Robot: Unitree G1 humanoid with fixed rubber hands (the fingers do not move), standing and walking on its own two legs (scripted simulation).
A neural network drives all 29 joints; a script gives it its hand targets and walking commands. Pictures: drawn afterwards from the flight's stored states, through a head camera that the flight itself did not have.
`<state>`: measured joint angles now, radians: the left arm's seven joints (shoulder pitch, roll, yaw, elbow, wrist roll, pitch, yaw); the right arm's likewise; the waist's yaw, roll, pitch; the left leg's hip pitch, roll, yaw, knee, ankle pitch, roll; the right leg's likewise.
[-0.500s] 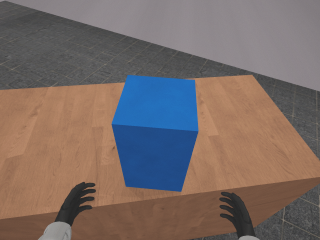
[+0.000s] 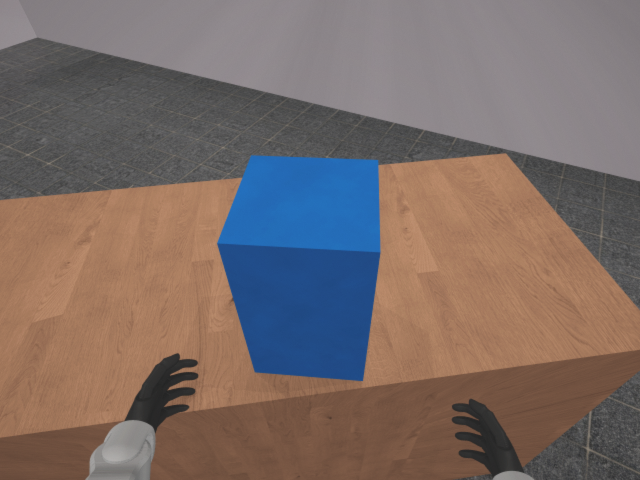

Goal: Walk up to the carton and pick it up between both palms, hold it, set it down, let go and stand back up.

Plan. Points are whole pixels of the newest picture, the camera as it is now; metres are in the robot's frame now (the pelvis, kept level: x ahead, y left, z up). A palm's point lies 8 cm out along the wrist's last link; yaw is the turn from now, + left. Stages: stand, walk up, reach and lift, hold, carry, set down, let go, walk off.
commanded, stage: let go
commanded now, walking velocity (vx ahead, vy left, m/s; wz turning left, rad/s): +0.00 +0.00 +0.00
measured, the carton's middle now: (310, 275) +0.37 +0.04 +0.05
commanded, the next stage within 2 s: stand in 0.44 s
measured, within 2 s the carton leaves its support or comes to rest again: neither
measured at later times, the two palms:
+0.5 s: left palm (147, 417) +0.20 +0.23 -0.02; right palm out of the picture +0.15 -0.23 -0.08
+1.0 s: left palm (133, 430) +0.18 +0.25 -0.03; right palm out of the picture +0.11 -0.25 -0.09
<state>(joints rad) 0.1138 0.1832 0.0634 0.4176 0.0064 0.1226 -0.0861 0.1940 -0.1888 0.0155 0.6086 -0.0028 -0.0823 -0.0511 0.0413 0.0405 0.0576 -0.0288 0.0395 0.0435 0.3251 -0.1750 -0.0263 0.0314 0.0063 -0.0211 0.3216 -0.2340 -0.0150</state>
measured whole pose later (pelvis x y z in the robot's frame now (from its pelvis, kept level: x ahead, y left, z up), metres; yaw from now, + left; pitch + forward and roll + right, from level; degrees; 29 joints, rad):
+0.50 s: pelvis -0.02 +0.00 -0.01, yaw +1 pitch -4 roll +0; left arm 0.07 0.21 0.03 0.50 0.00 0.06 -0.04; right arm 0.19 -0.24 -0.02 0.66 -0.03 -0.09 0.00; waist 0.00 0.05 0.01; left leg -0.16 0.04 0.02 0.43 -0.19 -0.03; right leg -0.10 0.00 -0.04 0.43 -0.26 -0.02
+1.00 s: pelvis -0.02 +0.01 -0.01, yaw +3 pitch -2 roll +0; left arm 0.19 0.28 -0.01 0.35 0.00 -0.09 -0.01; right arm 0.25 -0.27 -0.05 0.67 -0.02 -0.04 0.06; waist -0.03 -0.02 0.00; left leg -0.27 0.01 0.00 0.55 -0.24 0.00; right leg -0.18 -0.03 -0.06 0.53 -0.31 0.01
